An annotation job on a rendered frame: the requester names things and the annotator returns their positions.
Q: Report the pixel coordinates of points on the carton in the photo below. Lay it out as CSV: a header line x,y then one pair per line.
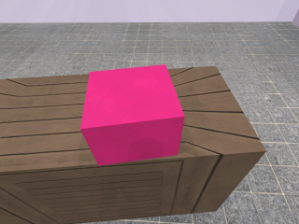
x,y
132,114

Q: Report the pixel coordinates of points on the pedestal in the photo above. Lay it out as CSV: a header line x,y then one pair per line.
x,y
48,174

